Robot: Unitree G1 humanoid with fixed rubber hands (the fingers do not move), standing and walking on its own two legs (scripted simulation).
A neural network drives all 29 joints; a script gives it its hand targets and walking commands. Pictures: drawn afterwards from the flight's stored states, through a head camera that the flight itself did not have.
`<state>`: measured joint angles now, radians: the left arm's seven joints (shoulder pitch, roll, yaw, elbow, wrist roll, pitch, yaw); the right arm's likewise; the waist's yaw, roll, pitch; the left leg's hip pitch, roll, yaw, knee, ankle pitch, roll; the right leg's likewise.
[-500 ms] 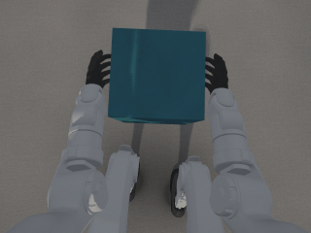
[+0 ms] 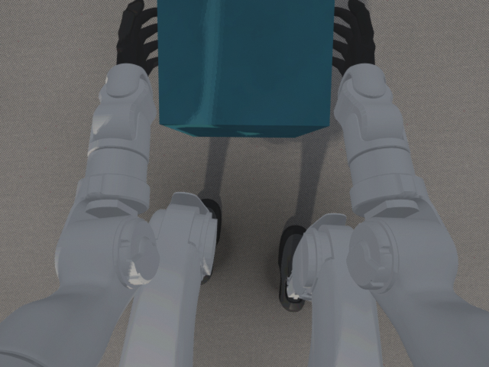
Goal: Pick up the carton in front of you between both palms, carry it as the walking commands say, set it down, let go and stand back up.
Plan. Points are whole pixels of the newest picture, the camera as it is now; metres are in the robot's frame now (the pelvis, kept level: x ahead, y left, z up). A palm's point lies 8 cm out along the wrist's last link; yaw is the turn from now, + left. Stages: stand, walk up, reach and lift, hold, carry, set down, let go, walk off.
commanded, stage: set down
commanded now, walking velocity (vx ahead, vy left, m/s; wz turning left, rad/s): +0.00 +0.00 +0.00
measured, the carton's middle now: (244, 70) +0.52 +0.07 -0.22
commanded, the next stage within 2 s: none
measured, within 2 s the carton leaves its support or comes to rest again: rests again in 0.82 s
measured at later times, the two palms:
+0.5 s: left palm (142, 63) +0.50 +0.23 -0.20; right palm (334, 74) +0.53 -0.07 -0.21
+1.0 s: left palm (138, 66) +0.50 +0.24 -0.21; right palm (333, 70) +0.54 -0.07 -0.22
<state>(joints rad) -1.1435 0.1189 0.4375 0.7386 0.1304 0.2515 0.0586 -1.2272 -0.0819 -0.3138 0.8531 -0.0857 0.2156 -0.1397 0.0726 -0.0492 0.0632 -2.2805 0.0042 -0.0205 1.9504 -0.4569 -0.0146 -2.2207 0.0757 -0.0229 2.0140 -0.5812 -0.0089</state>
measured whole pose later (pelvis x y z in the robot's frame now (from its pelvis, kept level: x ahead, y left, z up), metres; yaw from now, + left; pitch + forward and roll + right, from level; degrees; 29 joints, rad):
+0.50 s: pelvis +0.01 +0.00 -0.05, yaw +0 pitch +42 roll -1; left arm -1.28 0.23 0.32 0.95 0.01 0.20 0.06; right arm -1.30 -0.15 -0.22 0.97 0.00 0.18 -0.18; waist 0.11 -0.02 0.18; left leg -2.36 -0.01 -0.02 2.13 -0.50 -0.02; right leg -2.28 0.08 -0.03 2.19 -0.63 -0.01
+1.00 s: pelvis +0.00 +0.00 -0.06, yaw +1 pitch +38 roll +1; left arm -1.35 0.30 0.41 1.06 0.05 0.17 -0.02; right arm -1.43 -0.14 -0.31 1.05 -0.12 0.16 -0.05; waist 0.08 -0.01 0.28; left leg -2.33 0.00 -0.01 2.15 -0.48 -0.02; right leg -2.28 0.09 -0.02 2.23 -0.61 -0.01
